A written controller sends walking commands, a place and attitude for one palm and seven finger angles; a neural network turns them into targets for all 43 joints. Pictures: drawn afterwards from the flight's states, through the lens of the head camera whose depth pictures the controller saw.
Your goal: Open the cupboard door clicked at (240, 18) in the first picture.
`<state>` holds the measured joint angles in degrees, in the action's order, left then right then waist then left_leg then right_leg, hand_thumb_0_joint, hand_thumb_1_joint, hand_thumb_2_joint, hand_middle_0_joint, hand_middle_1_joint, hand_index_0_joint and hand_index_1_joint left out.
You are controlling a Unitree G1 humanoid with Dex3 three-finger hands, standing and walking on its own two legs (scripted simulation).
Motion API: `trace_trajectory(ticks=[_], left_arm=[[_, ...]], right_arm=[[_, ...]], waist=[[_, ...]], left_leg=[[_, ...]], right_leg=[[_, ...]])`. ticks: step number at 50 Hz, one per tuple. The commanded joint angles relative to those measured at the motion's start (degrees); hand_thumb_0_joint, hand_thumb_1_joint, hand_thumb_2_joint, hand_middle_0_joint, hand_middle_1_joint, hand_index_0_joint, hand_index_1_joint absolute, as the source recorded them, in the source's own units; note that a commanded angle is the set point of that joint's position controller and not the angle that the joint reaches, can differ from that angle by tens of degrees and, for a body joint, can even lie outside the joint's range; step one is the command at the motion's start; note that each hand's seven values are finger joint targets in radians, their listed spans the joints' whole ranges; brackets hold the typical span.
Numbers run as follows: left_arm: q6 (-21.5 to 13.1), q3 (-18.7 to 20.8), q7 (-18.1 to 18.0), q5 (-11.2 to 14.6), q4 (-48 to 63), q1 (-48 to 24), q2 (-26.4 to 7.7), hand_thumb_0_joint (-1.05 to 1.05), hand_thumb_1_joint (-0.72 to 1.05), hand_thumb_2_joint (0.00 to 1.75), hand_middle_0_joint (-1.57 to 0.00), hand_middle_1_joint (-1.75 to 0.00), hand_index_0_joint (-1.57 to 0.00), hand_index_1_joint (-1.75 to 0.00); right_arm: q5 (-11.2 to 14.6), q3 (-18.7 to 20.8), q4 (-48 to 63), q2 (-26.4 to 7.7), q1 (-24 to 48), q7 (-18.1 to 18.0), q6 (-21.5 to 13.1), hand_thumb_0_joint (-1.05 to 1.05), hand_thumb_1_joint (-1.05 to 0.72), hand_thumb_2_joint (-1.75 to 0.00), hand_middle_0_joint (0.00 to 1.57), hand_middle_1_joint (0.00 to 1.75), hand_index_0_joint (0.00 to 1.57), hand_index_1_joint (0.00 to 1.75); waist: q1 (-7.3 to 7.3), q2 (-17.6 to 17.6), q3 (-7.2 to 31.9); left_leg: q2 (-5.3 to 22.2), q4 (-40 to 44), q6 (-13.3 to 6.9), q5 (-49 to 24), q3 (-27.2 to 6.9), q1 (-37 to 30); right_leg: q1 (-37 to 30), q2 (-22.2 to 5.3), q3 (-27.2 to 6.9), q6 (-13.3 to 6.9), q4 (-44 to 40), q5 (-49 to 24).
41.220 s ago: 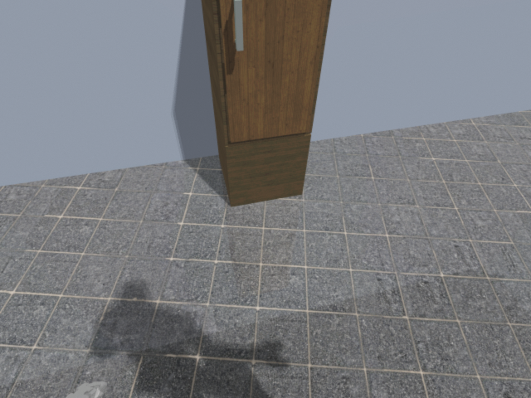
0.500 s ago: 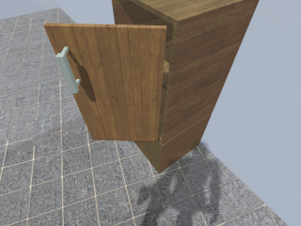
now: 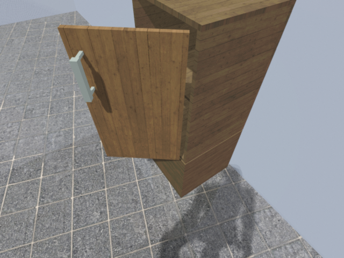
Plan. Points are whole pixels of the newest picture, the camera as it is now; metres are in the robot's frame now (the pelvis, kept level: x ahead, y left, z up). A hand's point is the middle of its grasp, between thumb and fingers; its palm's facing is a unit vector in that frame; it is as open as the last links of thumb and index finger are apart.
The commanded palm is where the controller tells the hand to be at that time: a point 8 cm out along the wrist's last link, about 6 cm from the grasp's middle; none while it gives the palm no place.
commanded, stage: come to a stop and stand still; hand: left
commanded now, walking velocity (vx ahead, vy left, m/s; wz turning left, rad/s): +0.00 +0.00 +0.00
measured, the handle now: (84, 77) +0.56 +0.30 +0.11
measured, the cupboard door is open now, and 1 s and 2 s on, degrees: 53 53 53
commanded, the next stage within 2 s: look again from close up in 0.50 s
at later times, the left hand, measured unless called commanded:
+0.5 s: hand out of the picture -0.02 +0.21 -0.17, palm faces +0.01 -0.97 -0.22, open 7.4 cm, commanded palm none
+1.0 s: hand out of the picture -0.01 +0.18 -0.18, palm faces +0.02 -0.98 -0.18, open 7.3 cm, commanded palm none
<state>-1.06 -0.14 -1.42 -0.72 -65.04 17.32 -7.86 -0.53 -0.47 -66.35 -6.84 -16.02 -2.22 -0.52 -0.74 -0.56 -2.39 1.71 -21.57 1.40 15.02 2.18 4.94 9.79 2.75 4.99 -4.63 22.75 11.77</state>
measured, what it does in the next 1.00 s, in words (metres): stands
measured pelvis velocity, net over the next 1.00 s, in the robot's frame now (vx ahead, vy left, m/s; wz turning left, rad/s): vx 0.00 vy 0.02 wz -0.01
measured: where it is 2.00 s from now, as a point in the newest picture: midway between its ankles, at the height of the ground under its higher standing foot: outside the picture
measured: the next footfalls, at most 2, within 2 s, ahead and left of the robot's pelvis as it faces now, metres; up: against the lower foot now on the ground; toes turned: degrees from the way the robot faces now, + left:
right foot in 1.96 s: +0.06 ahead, -0.05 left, +0.00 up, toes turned -1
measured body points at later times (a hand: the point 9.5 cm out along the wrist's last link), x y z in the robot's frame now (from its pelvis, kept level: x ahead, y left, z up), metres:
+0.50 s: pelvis -0.03 +0.03 +0.00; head -0.03 +0.01 +0.44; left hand -0.02 +0.26 -0.15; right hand -0.07 -0.16 -0.18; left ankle -0.04 +0.13 -0.74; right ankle +0.01 -0.06 -0.74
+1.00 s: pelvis +0.00 +0.02 +0.00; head +0.01 +0.01 +0.45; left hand -0.01 +0.23 -0.16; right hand -0.01 -0.19 -0.17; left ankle -0.04 +0.13 -0.74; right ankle +0.01 -0.06 -0.74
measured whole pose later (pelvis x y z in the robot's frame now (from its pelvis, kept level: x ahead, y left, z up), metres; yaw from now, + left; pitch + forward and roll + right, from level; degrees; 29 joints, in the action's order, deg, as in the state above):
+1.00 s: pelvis +0.00 +0.02 +0.00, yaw -1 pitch -1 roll +1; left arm -1.4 -0.3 -1.5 -0.9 -65.1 17.3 -7.0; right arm -0.6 -0.8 -64.8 -7.5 -16.5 -2.4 -1.6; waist -0.3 0.4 -1.7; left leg -0.8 -24.8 -0.8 16.8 2.6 7.4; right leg 13.4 0.7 3.4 -2.8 27.8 13.9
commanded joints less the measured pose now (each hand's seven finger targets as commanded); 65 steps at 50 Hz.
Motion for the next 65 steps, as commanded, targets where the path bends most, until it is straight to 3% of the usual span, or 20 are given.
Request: trace_trajectory(ticks=[1,2,3,4,5,8,9,10,13,22,29,33,41,47,50,61,65], left_arm=[[-2.5,2.0,-2.8,-0.4,2.4,7.4,-10.4,0.00,0.90,0.90,-0.20,-0.30,-0.20,-0.30],[-2.6,1.4,-2.3,-0.4,2.9,5.9,-8.7,0.00,0.90,0.90,-0.20,-0.30,-0.20,-0.30],[-2.5,1.3,-2.1,-0.6,3.1,4.2,-8.2,0.00,0.90,0.90,-0.20,-0.30,-0.20,-0.30],[-2.4,1.3,-1.9,-0.3,3.9,2.3,-7.6,0.00,0.90,0.90,-0.20,-0.30,-0.20,-0.30],[-2.2,1.3,-1.7,-0.2,4.0,1.6,-7.1,0.00,0.90,0.90,-0.20,-0.30,-0.20,-0.30],[-1.4,1.0,-1.3,0.0,4.3,1.0,-4.4,0.00,0.90,0.90,-0.20,-0.30,-0.20,-0.30],[-1.0,1.0,-1.1,-0.1,3.9,0.8,-4.6,0.00,0.90,0.90,-0.20,-0.30,-0.20,-0.30],[-0.8,0.9,-0.9,0.0,3.9,1.3,-4.6,0.00,0.90,0.90,-0.20,-0.30,-0.20,-0.30],[-0.6,0.8,-0.5,0.1,3.3,2.9,-4.1,0.00,0.90,0.90,-0.20,-0.30,-0.20,-0.30],[-0.7,0.8,-0.4,0.1,3.6,3.2,-4.1,0.00,0.90,0.90,-0.20,-0.30,-0.20,-0.30],[-0.9,0.7,-0.5,0.2,3.0,3.3,-4.2,0.00,0.90,0.90,-0.20,-0.30,-0.20,-0.30],[-1.1,0.6,-0.5,0.3,2.4,3.4,-4.0,0.00,0.90,0.90,-0.20,-0.30,-0.20,-0.30],[-1.1,0.5,-0.6,0.2,1.6,3.7,-4.1,0.00,0.90,0.90,-0.20,-0.30,-0.20,-0.30],[-1.2,0.5,-0.6,0.1,1.6,3.6,-4.4,0.00,0.90,0.90,-0.20,-0.30,-0.20,-0.30],[-1.2,0.6,-0.6,0.1,1.7,3.5,-4.7,0.00,0.90,0.90,-0.20,-0.30,-0.20,-0.30],[-1.2,1.0,-0.6,0.2,2.6,2.3,-6.3,0.00,0.90,0.90,-0.20,-0.30,-0.20,-0.30],[-0.9,1.7,-0.9,0.1,3.4,2.4,-7.2,0.00,0.90,0.90,-0.20,-0.30,-0.20,-0.30]], right_arm=[[0.6,1.2,7.0,-4.0,-3.2,0.2,-0.2,0.00,-0.90,-0.90,0.20,0.30,0.20,0.30],[0.3,1.4,6.9,-4.3,-2.8,0.3,-0.1,0.00,-0.90,-0.90,0.20,0.30,0.20,0.30],[0.5,1.2,6.6,-2.9,-4.4,0.5,-0.2,0.00,-0.90,-0.90,0.20,0.30,0.20,0.30],[0.1,1.1,6.4,-2.2,-6.5,0.8,-0.1,0.00,-0.90,-0.90,0.20,0.30,0.20,0.30],[-0.2,1.0,6.2,-2.4,-8.1,0.9,-0.3,0.00,-0.90,-0.90,0.20,0.30,0.20,0.30],[-0.6,0.9,6.8,-4.6,-8.3,0.9,-0.7,0.00,-0.90,-0.90,0.20,0.30,0.20,0.30],[-0.8,0.8,6.7,-4.2,-7.7,0.8,-0.8,0.00,-0.90,-0.90,0.20,0.30,0.20,0.30],[-0.8,0.6,6.9,-4.4,-7.2,0.8,-0.9,0.00,-0.90,-0.90,0.20,0.30,0.20,0.30],[-0.8,0.5,7.2,-5.4,-7.4,0.6,-1.2,0.00,-0.90,-0.90,0.20,0.30,0.20,0.30],[-0.7,0.2,5.4,-5.3,-8.6,0.5,-1.7,0.00,-0.90,-0.90,0.20,0.30,0.20,0.30],[-0.5,0.0,3.8,-4.5,-8.7,0.4,-1.8,0.00,-0.90,-0.90,0.20,0.30,0.20,0.30],[-0.4,-0.1,3.2,-4.7,-8.4,0.2,-2.0,0.00,-0.90,-0.90,0.20,0.30,0.20,0.30],[-0.2,-0.1,2.6,-4.8,-6.8,-0.1,-1.9,0.00,-0.90,-0.90,0.20,0.30,0.20,0.30],[-0.2,0.1,2.6,-5.2,-5.9,-0.2,-2.0,0.00,-0.90,-0.90,0.20,0.30,0.20,0.30],[-0.1,0.2,2.5,-5.3,-5.3,-0.3,-1.9,0.00,-0.90,-0.90,0.20,0.30,0.20,0.30],[-0.2,0.3,2.3,-6.1,-4.3,-0.3,-1.8,0.00,-0.90,-0.90,0.20,0.30,0.20,0.30],[-0.3,0.3,2.8,-5.3,-4.9,-0.1,-1.0,0.00,-0.90,-0.90,0.20,0.30,0.20,0.30]], waist=[[1.36,-1.2,3.1],[1.35,4.7,2.9],[2.64,3.7,4.7],[3.24,4.9,5.7],[3.60,1.5,4.4],[2.36,-0.2,-2.6],[1.98,3.5,-4.0],[1.38,4.7,-5.5],[0.49,1.3,-6.6],[0.34,-0.8,-4.2],[0.63,-0.8,-3.1],[0.80,1.1,-1.3],[0.85,0.4,-2.2],[0.83,1.2,-0.6],[0.76,-0.3,-0.8],[0.54,-0.1,-0.6],[0.13,0.2,-0.8]], left_leg=[[1.1,-14.4,-1.3,9.5,-1.9,11.8],[1.5,-15.4,-1.6,9.6,-2.1,11.0],[2.2,-13.2,-1.4,7.8,-1.7,8.5],[0.9,-9.5,-1.7,3.3,-1.2,4.7],[1.0,-7.2,-1.9,1.0,-1.8,3.8],[3.5,-2.2,-3.3,2.4,-4.5,9.9],[3.6,0.1,-3.6,2.8,-5.4,11.0],[3.7,1.9,-4.0,4.3,-6.6,13.2],[3.7,4.9,-4.4,9.0,-7.5,16.7],[3.5,5.6,-4.6,7.3,-7.4,15.4],[3.0,3.7,-4.3,2.8,-6.0,12.5],[3.4,3.1,-4.2,-1.5,-5.6,10.4],[3.4,1.8,-3.8,-4.7,-4.7,8.9],[3.6,1.2,-3.6,-7.8,-4.4,7.1],[3.5,1.0,-3.5,-8.2,-4.3,7.2],[3.6,1.4,-3.2,-8.3,-4.3,6.9],[2.1,-0.6,-2.4,-5.0,-2.8,9.3]], right_leg=[[-5.9,-17.7,-17.7,6.3,-4.1,-34.9],[-3.0,-17.5,-16.4,2.3,-4.9,-27.4],[-0.1,-16.2,-14.7,-2.0,-5.8,-14.6],[1.5,-14.0,-12.3,-2.7,-4.6,-8.4],[4.2,-12.5,-11.3,-1.9,-4.1,-1.2],[7.5,-9.0,-10.6,0.1,-4.7,11.5],[7.7,-8.6,-10.0,0.3,-3.2,11.3],[6.7,-7.7,-9.5,0.8,-2.0,10.4],[4.6,-7.0,-9.3,1.2,-0.8,9.7],[3.1,-7.8,-9.4,1.4,0.2,6.5],[3.4,-8.6,-9.7,1.2,-0.4,4.9],[2.2,-8.6,-9.6,1.1,0.6,0.0],[1.9,-9.1,-9.6,1.2,0.2,-4.2],[0.6,-9.2,-9.5,1.2,0.4,-8.7],[0.0,-9.4,-9.4,1.3,0.2,-10.6],[-1.3,-9.7,-9.3,1.1,-0.4,-11.2],[-2.2,-12.5,-11.9,-0.1,-1.0,-9.5]])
